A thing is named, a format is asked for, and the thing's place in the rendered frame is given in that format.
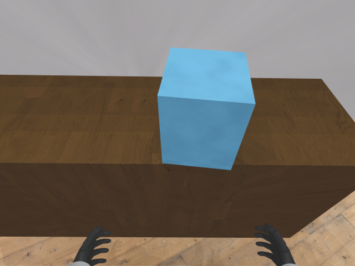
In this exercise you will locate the carton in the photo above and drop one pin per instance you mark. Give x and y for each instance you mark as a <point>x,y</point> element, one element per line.
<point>205,102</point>

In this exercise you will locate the pedestal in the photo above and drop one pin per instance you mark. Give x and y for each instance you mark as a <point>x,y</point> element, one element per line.
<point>80,152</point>

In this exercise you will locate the robot right hand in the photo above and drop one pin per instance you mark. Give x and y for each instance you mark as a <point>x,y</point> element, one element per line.
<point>280,252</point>

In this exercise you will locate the robot left hand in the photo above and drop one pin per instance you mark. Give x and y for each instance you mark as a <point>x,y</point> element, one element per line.
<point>87,251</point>

